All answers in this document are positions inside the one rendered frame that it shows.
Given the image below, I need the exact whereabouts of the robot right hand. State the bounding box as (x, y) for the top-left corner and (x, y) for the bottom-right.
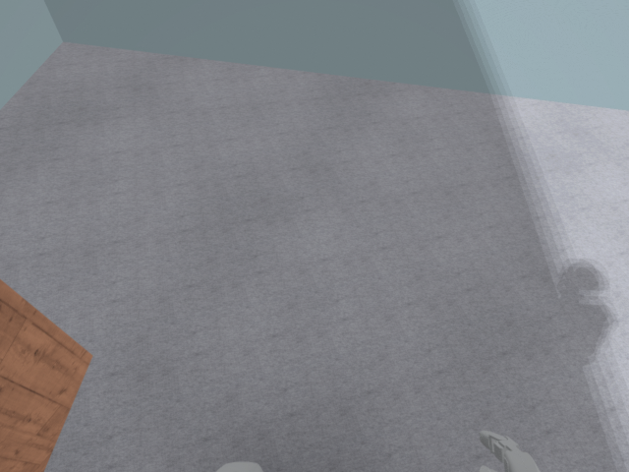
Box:
(480, 431), (541, 472)

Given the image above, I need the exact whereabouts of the table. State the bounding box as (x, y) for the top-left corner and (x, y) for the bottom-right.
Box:
(0, 279), (92, 472)

